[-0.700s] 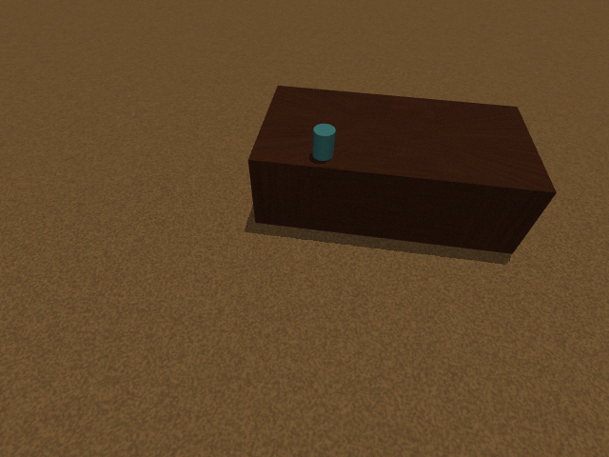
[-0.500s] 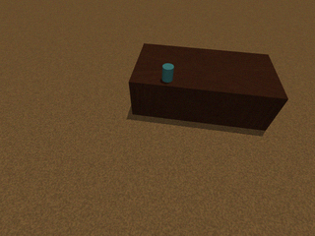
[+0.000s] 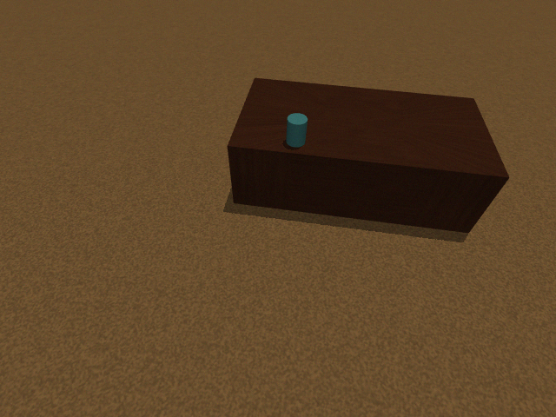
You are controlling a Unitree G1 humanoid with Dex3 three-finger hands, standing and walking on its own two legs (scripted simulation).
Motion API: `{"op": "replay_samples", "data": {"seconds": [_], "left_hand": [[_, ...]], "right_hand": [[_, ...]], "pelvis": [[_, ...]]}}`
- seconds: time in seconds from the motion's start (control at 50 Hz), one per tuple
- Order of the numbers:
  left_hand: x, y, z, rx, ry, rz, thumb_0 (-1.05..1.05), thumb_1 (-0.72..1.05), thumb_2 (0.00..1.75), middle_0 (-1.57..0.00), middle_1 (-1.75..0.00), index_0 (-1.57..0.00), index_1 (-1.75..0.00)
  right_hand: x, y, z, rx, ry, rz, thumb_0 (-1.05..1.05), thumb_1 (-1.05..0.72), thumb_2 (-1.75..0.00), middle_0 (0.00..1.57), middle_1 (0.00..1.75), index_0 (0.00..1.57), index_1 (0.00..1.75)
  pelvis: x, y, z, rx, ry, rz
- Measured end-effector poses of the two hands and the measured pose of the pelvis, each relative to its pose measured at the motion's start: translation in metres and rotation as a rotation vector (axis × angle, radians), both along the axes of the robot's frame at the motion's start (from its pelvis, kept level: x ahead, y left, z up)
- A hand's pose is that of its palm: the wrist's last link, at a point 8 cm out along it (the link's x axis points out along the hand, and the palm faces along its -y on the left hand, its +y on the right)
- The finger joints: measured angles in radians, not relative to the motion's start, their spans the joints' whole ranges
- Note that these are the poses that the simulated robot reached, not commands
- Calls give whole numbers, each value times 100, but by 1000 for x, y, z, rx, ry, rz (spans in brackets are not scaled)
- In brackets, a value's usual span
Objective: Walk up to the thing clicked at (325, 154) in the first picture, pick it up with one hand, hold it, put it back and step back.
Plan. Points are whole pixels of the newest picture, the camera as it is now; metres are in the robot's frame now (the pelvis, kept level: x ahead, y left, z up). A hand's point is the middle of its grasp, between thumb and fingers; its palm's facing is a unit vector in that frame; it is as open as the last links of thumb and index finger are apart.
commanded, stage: stand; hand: left
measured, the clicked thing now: (296, 130) +1.24 -0.10 -0.37
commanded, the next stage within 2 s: walk up in 0.42 s
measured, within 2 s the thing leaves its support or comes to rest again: neither
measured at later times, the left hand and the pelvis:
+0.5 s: hand out of the picture +0.08 +0.26 -0.16, palm faces -0.05 -0.94 -0.33, open 7.4 cm; pelvis +0.01 +0.00 +0.00, yaw -2 degrees
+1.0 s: hand (194, 390) +0.20 +0.14 -0.15, palm faces -0.10 -0.94 -0.34, open 7.4 cm; pelvis +0.16 -0.12 -0.01, yaw -9 degrees
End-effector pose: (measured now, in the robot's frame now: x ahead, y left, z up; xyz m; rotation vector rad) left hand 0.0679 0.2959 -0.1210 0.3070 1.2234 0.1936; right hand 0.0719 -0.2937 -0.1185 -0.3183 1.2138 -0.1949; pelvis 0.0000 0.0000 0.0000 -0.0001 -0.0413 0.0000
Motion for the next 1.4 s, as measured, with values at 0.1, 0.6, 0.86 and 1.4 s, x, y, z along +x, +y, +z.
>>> {"op": "replay_samples", "data": {"seconds": [0.1,0.6,0.86,1.4], "left_hand": [[0,1,0,3,6,-2,0,90,90,-20,-30,-20,-30],[33,4,12,30,13,-60,1,90,90,-20,-30,-20,-30],[110,-77,8,71,-71,-79,0,91,90,-20,-30,-20,-30],[399,-119,4,6,-99,-272,1,91,90,-20,-30,-20,-30]], "right_hand": [[0,0,-1,2,6,1,1,-90,-90,21,30,20,30],[-15,-49,7,-42,-45,-73,0,-90,-90,21,30,21,30],[48,-153,-22,-54,-17,-116,1,-91,-90,20,30,20,30],[249,-152,27,-71,-135,-187,0,-90,-90,21,30,21,30]], "pelvis": [[1,0,0,1,3,0],[28,-25,-4,21,12,-56],[106,-106,-29,-2,-34,-118],[336,-129,-11,4,-14,-208]]}}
